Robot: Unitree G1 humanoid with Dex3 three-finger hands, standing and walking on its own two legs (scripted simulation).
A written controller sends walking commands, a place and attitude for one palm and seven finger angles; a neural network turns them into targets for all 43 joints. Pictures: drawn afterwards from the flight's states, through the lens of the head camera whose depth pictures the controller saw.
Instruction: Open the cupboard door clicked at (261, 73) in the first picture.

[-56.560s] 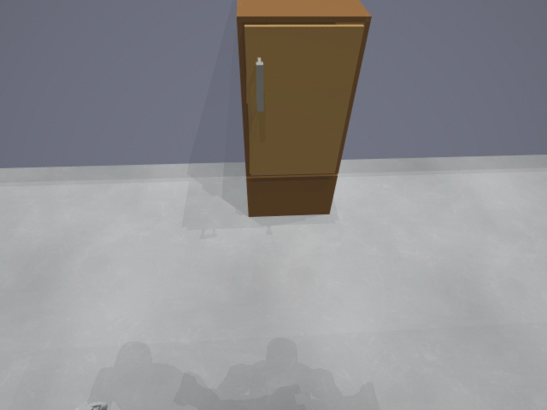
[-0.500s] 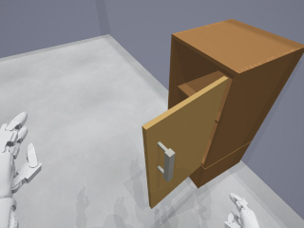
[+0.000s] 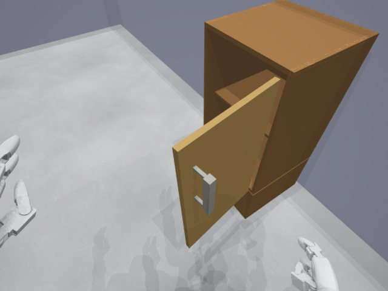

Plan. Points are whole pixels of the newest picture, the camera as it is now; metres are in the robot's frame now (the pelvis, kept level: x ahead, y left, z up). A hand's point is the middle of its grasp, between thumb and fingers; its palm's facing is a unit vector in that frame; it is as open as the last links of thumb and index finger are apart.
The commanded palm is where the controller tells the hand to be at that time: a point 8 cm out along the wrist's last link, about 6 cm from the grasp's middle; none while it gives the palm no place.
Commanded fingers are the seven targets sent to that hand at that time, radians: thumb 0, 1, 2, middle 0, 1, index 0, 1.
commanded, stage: step back with the hand held close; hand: left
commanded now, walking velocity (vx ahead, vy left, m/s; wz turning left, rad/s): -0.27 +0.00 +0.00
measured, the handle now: (203, 191) +0.37 +0.01 -0.05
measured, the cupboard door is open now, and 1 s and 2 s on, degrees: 100 100 100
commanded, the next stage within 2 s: stop stepping back and stand still in 1.32 s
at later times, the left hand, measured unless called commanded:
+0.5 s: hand out of the picture +0.12 +0.28 +0.16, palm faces +0.47 -0.72 -0.51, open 7.4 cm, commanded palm +0.06 +0.31 +0.17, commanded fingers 0.00 0.90 0.90 -0.20 -0.30 -0.20 -0.30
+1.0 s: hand out of the picture +0.07 +0.27 +0.15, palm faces +0.43 -0.75 -0.49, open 7.4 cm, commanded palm +0.00 +0.31 +0.17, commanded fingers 0.00 0.90 0.90 -0.20 -0.30 -0.20 -0.30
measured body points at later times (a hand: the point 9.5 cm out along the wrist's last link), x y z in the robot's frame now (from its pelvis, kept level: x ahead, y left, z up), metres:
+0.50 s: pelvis -0.07 +0.00 -0.02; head -0.05 +0.01 +0.43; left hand +0.09 +0.31 +0.18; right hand +0.11 -0.23 -0.09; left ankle -0.01 +0.12 -0.74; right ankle +0.03 -0.14 -0.74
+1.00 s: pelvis -0.12 +0.00 -0.02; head -0.09 +0.03 +0.43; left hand +0.04 +0.31 +0.18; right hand +0.07 -0.24 -0.09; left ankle -0.04 +0.11 -0.74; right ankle -0.02 -0.14 -0.74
